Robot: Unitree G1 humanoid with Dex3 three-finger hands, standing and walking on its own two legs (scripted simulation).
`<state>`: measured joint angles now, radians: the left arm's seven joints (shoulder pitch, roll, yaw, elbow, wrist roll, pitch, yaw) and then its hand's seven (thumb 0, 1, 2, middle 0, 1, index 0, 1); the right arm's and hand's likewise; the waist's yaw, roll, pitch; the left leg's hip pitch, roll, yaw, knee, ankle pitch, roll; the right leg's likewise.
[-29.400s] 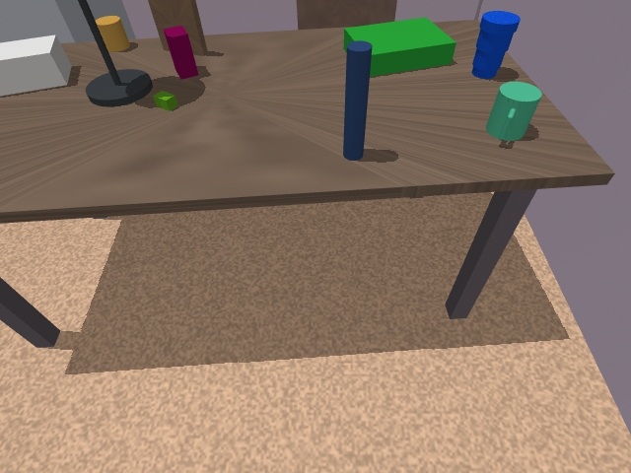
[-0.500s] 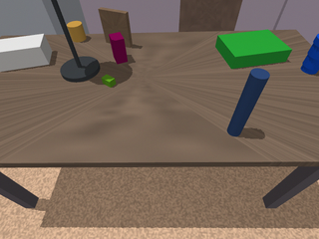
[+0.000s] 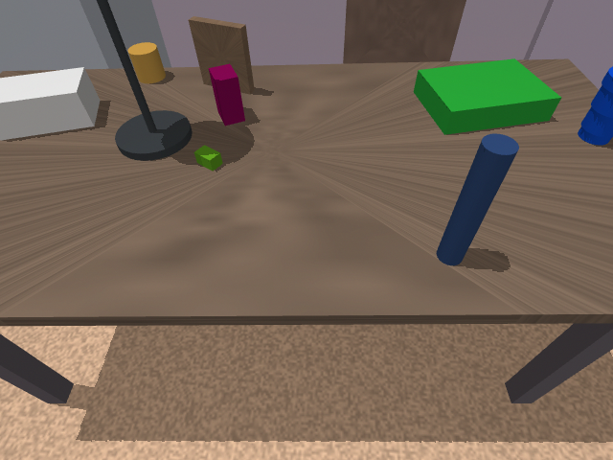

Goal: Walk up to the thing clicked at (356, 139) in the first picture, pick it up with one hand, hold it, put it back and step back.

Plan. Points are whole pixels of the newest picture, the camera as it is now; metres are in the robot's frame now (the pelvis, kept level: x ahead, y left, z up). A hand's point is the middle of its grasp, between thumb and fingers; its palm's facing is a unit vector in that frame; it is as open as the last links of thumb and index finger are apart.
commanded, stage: step back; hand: right
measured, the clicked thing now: (470, 208) +0.45 -0.23 +0.06
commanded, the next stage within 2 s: none
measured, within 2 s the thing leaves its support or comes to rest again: neither
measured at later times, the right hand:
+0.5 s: hand out of the picture -0.01 -0.23 -0.16, palm faces -0.03 +0.91 -0.42, open 7.4 cm
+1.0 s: hand out of the picture -0.09 -0.24 -0.18, palm faces -0.07 +0.91 -0.40, open 7.4 cm
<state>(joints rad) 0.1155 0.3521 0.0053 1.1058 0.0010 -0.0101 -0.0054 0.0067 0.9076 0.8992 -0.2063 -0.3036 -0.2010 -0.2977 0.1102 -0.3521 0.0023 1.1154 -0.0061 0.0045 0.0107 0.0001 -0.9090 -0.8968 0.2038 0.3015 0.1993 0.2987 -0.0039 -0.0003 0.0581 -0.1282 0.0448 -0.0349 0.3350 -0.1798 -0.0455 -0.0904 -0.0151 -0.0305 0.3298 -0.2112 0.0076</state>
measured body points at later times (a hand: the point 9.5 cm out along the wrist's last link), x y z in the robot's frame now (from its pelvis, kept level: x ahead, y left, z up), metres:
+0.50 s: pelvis -0.08 +0.04 -0.02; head +0.01 +0.07 +0.42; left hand +0.06 +0.35 -0.16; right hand -0.01 -0.27 -0.13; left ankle -0.05 +0.15 -0.75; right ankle -0.12 -0.10 -0.67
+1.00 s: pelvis -0.19 +0.04 -0.02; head -0.11 +0.03 +0.42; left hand -0.06 +0.35 -0.12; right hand -0.09 -0.29 -0.15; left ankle -0.22 +0.17 -0.73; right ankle -0.13 -0.09 -0.75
